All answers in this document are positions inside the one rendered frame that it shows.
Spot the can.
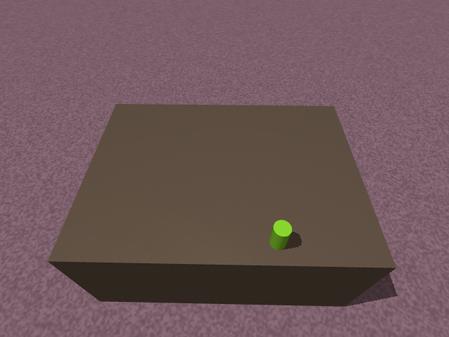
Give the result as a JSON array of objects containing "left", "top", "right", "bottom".
[{"left": 269, "top": 220, "right": 292, "bottom": 250}]

